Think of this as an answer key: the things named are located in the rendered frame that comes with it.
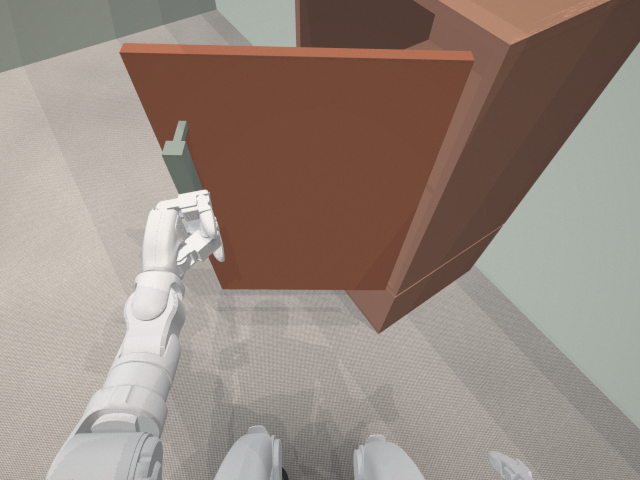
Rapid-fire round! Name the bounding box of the robot left shin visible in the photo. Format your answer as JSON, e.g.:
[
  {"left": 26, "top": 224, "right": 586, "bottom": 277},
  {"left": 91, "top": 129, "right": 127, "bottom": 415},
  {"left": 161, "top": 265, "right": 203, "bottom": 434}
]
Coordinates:
[{"left": 247, "top": 426, "right": 270, "bottom": 436}]

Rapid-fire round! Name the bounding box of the right robot hand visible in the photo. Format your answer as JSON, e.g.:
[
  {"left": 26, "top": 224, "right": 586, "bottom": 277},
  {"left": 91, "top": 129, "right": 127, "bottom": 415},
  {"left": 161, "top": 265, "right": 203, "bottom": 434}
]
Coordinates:
[{"left": 488, "top": 451, "right": 534, "bottom": 480}]

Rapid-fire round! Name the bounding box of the left robot forearm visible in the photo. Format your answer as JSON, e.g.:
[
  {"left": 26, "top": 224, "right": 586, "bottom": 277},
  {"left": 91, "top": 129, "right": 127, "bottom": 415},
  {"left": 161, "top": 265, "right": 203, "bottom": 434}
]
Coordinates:
[{"left": 45, "top": 270, "right": 186, "bottom": 480}]

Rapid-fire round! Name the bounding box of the robot left upper arm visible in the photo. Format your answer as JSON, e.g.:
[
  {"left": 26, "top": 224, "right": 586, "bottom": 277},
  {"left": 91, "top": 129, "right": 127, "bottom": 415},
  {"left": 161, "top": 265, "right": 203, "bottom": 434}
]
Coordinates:
[{"left": 50, "top": 432, "right": 163, "bottom": 480}]

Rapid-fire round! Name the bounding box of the handle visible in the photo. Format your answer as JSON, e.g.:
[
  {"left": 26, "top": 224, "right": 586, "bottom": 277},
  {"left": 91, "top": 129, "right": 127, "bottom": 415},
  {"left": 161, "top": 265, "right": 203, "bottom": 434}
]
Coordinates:
[{"left": 162, "top": 121, "right": 211, "bottom": 200}]

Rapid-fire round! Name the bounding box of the left robot thigh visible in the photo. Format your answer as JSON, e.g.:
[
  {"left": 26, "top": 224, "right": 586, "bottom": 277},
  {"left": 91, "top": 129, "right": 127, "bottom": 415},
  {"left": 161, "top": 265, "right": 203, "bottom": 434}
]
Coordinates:
[{"left": 214, "top": 433, "right": 282, "bottom": 480}]

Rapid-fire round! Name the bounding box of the left robot hand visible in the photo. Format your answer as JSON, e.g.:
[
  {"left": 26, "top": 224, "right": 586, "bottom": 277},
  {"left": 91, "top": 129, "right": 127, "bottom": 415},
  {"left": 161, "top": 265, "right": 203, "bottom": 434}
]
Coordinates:
[{"left": 142, "top": 190, "right": 225, "bottom": 281}]

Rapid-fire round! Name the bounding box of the cupboard door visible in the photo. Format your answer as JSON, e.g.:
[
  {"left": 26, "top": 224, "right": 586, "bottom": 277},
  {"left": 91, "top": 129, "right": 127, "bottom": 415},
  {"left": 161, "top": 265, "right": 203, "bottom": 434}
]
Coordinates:
[{"left": 119, "top": 43, "right": 475, "bottom": 290}]

